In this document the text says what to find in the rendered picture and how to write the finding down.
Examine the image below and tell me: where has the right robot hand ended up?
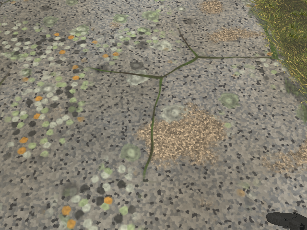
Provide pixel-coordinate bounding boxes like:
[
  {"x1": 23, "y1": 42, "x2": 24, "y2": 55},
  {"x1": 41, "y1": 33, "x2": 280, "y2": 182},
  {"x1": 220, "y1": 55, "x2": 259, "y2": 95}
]
[{"x1": 266, "y1": 212, "x2": 307, "y2": 230}]

